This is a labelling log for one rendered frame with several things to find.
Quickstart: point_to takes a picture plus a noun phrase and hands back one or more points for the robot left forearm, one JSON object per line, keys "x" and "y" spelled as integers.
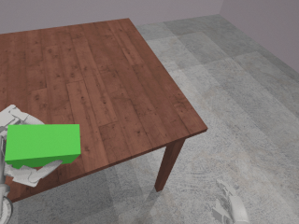
{"x": 6, "y": 205}

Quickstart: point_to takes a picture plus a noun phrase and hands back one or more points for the robot right hand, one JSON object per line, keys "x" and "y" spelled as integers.
{"x": 231, "y": 210}

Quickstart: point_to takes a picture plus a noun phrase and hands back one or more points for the table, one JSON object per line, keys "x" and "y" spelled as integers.
{"x": 103, "y": 76}

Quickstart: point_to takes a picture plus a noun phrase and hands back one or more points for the sponge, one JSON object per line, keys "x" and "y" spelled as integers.
{"x": 36, "y": 145}

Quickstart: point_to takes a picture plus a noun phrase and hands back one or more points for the robot left hand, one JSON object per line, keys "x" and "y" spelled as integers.
{"x": 25, "y": 175}

